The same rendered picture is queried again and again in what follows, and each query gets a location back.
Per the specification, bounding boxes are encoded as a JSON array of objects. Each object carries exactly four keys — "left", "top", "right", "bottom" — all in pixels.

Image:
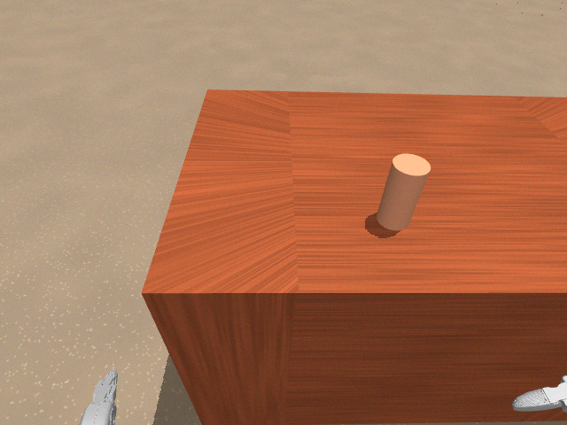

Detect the can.
[{"left": 377, "top": 154, "right": 431, "bottom": 231}]

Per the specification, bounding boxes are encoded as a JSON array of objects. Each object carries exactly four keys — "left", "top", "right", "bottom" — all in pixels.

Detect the right robot hand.
[{"left": 512, "top": 375, "right": 567, "bottom": 413}]

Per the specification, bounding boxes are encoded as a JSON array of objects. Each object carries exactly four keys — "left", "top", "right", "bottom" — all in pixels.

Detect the left robot hand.
[{"left": 79, "top": 369, "right": 118, "bottom": 425}]

